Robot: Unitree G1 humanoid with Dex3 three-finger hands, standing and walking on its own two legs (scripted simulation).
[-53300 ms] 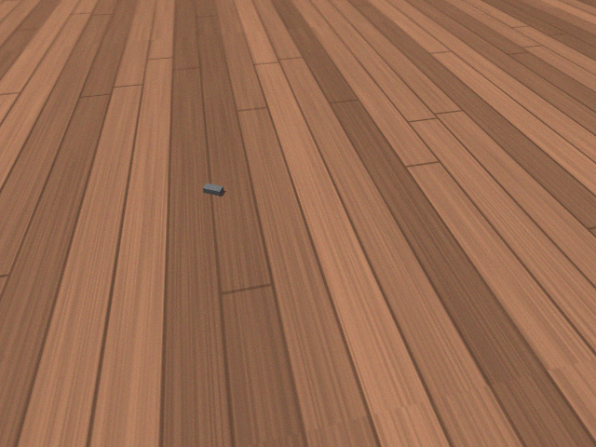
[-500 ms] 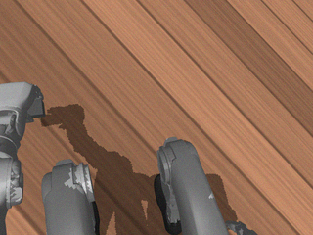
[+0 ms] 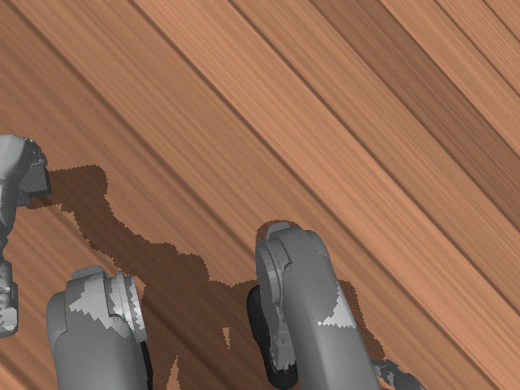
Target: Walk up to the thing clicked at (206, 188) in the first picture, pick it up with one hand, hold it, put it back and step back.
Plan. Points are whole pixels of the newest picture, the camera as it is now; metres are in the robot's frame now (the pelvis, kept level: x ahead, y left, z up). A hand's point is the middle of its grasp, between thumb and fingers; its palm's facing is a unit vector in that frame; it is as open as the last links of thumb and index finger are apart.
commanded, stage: lower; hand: left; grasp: from above
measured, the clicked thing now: (13, 185) +0.47 +0.29 -0.23
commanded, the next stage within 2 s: rest in 0.08 s
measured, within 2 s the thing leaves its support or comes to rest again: rests again in 1.04 s
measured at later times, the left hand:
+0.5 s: hand (30, 185) +0.47 +0.27 -0.24, palm faces -0.46 -0.08 -0.88, open 7.0 cm
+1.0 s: hand (31, 191) +0.47 +0.27 -0.26, palm faces -0.46 -0.11 -0.88, open 7.0 cm
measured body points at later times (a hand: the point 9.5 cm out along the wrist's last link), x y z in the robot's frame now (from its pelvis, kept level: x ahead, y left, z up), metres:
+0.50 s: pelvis +0.00 +0.00 -0.02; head +0.27 +0.08 +0.33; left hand +0.49 +0.27 -0.19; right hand +0.03 -0.26 -0.10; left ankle +0.07 +0.14 -0.29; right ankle +0.10 -0.13 -0.29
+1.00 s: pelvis +0.00 +0.01 -0.03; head +0.27 +0.10 +0.32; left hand +0.49 +0.28 -0.21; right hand +0.02 -0.26 -0.09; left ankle +0.07 +0.14 -0.29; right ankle +0.10 -0.13 -0.29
